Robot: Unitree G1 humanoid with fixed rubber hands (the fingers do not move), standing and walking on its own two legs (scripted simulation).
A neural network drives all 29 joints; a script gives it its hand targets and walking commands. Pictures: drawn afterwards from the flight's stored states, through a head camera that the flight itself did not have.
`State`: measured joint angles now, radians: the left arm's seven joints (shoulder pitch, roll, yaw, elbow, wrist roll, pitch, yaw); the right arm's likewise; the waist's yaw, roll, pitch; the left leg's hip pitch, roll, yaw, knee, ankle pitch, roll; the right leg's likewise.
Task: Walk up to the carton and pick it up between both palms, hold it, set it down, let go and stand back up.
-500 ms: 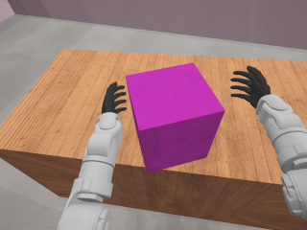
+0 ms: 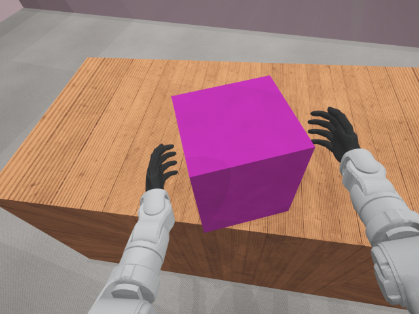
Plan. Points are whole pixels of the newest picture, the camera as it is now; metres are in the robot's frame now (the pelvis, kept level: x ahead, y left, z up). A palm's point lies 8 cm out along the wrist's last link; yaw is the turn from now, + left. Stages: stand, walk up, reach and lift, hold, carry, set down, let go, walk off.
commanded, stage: reach and lift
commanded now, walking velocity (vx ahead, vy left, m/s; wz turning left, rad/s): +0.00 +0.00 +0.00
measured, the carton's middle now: (235, 158) +0.44 +0.04 +0.00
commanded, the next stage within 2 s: none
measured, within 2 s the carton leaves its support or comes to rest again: leaves its support in 1.76 s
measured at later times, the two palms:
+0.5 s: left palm (166, 185) +0.35 +0.17 +0.03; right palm (318, 151) +0.44 -0.13 +0.05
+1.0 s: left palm (168, 187) +0.35 +0.16 +0.03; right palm (317, 151) +0.44 -0.13 +0.05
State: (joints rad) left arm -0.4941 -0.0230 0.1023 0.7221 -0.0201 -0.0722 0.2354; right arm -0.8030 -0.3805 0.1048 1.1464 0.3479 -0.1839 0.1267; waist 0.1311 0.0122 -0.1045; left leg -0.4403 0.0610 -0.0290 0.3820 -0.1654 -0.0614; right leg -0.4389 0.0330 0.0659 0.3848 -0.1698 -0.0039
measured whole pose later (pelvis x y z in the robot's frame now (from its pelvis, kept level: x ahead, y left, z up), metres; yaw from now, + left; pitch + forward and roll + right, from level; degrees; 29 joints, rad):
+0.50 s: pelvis +0.01 +0.00 +0.00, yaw +0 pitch +13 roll +0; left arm -0.49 -0.10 0.14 0.73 0.03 -0.09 0.26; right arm -0.80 -0.25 0.09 1.17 0.24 -0.22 0.03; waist 0.13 0.01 -0.11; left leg -0.44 0.06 -0.03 0.38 -0.17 -0.06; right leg -0.44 0.03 0.06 0.38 -0.18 0.00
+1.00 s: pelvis +0.00 +0.00 +0.00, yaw +0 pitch +13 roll +0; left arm -0.50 -0.18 0.28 0.73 0.15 -0.10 0.25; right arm -0.80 -0.19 -0.12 1.17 -0.01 -0.21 0.05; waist 0.13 0.01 -0.13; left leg -0.44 0.06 -0.03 0.38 -0.17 -0.06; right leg -0.44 0.03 0.06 0.38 -0.17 0.00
